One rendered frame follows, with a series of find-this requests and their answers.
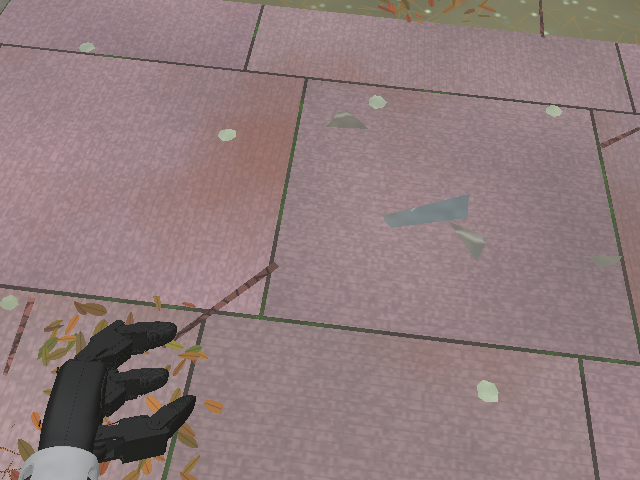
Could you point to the left robot hand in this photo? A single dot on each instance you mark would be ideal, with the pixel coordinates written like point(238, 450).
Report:
point(90, 387)

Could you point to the robot left forearm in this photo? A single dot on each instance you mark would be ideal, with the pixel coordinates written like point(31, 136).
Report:
point(60, 463)

